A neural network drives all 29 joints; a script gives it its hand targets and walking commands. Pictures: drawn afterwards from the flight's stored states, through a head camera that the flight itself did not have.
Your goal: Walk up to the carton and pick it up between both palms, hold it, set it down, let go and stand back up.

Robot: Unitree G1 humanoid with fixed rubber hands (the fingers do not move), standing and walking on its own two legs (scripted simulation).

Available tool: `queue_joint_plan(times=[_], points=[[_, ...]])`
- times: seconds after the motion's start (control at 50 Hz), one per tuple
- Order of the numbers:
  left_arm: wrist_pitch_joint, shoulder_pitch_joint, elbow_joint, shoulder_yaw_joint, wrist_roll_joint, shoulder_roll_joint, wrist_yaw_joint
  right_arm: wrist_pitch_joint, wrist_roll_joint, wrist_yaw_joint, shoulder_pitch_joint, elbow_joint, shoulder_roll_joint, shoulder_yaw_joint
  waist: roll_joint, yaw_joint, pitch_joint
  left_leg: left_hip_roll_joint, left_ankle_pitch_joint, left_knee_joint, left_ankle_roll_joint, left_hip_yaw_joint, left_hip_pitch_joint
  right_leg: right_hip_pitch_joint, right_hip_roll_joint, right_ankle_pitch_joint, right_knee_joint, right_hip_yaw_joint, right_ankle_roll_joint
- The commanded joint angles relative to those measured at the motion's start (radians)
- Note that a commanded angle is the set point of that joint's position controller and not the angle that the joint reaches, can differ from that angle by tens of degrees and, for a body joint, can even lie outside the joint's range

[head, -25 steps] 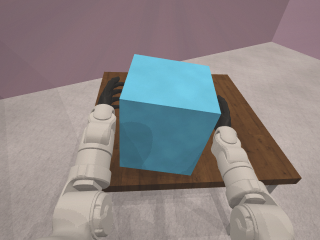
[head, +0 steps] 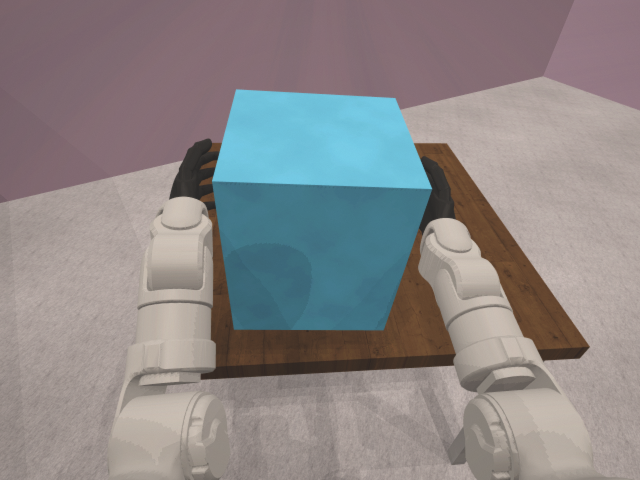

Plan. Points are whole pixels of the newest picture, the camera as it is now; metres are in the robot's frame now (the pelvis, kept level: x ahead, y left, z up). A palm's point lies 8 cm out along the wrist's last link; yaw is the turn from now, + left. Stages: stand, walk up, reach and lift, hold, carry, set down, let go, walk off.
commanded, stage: reach and lift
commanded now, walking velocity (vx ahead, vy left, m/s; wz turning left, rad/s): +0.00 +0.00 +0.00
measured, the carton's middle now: (313, 215) +0.43 -0.01 +0.16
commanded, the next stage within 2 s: hold in 1.02 s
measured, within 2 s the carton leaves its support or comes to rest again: neither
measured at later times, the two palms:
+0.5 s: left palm (181, 194) +0.39 +0.14 +0.22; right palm (437, 208) +0.37 -0.16 +0.20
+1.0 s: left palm (178, 188) +0.39 +0.14 +0.23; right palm (437, 200) +0.37 -0.16 +0.21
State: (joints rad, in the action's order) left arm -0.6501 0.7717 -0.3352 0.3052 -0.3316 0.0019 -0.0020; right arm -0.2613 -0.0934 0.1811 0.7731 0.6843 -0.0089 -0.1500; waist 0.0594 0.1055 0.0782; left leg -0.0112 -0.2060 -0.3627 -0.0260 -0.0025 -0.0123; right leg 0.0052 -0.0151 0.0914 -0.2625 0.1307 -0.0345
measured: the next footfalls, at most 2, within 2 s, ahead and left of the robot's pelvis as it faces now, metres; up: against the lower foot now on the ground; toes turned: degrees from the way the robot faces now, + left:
none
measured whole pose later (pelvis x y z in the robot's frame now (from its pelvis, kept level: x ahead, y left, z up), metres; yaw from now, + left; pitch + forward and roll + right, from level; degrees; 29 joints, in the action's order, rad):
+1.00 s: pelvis +0.00 +0.00 +0.00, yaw +0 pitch -10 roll -1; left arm -0.77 0.80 -0.27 0.31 -0.35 0.01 0.01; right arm -0.38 -0.14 0.20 0.83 0.64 -0.03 -0.12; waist 0.05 0.13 0.05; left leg -0.01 -0.22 -0.38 -0.03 0.00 -0.01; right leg 0.00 -0.01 0.10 -0.27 0.14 -0.03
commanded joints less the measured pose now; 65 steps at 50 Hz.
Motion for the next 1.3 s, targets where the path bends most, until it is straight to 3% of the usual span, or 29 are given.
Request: queue_joint_plan(times=[0.0,0.16,0.4,0.66,0.88,1.02,1.16,1.2,1.28], points=[[0.016,0.617,0.173,-0.381,0.149,-0.528,0.157,0.077,-0.095,-0.114,0.835,-0.389,0.510,0.365,-0.069,0.004,-0.532,-0.032,0.252,0.049,0.032,-0.004,0.071,-0.317,-0.011,-0.241,-0.044,-0.044,0.074],[0.006,0.692,0.183,-0.393,0.176,-0.517,0.172,0.035,-0.071,-0.112,0.870,-0.416,0.534,0.332,-0.070,0.029,-0.513,-0.035,0.087,0.090,0.021,-0.003,0.150,-0.314,0.006,-0.166,-0.046,-0.044,0.081],[-0.011,0.703,0.153,-0.359,0.166,-0.505,0.173,0.009,-0.090,-0.114,0.886,-0.384,0.517,0.335,-0.080,0.018,-0.534,-0.027,0.167,0.076,0.033,0.006,0.120,-0.311,-0.009,-0.172,-0.048,-0.038,0.072],[-0.032,0.717,0.196,-0.392,0.171,-0.534,0.167,-0.002,-0.130,-0.114,0.898,-0.400,0.494,0.343,-0.104,0.033,-0.540,-0.018,0.293,0.042,0.062,0.015,0.040,-0.267,-0.027,-0.180,-0.036,-0.030,0.062],[-0.044,0.738,0.206,-0.407,0.181,-0.545,0.154,-0.014,-0.140,-0.118,0.919,-0.393,0.487,0.341,-0.107,0.035,-0.544,-0.010,0.309,0.037,0.066,0.019,0.029,-0.253,-0.030,-0.168,-0.033,-0.034,0.057],[-0.054,0.749,0.208,-0.394,0.181,-0.537,0.152,-0.025,-0.155,-0.116,0.941,-0.392,0.497,0.354,-0.102,0.020,-0.561,-0.013,0.308,0.037,0.058,0.016,0.045,-0.276,-0.030,-0.187,-0.038,-0.041,0.058],[-0.122,0.683,0.378,-0.406,0.183,-0.506,0.149,-0.084,-0.288,-0.075,0.922,-0.541,0.507,0.496,-0.108,-0.041,-0.615,-0.023,0.497,-0.015,0.052,0.008,0.000,-0.338,-0.047,-0.299,-0.064,-0.052,0.060],[-0.151,0.677,0.383,-0.393,0.169,-0.492,0.161,-0.112,-0.291,-0.069,0.904,-0.537,0.491,0.482,-0.106,-0.040,-0.550,-0.021,0.437,0.009,0.050,-0.004,0.024,-0.323,-0.047,-0.225,-0.054,-0.051,0.058],[-0.186,0.721,0.323,-0.384,0.151,-0.492,0.202,-0.151,-0.226,-0.081,0.906,-0.467,0.484,0.388,-0.107,-0.006,-0.406,-0.007,0.159,0.102,0.043,-0.024,0.162,-0.301,-0.030,-0.012,-0.033,-0.060,0.051]])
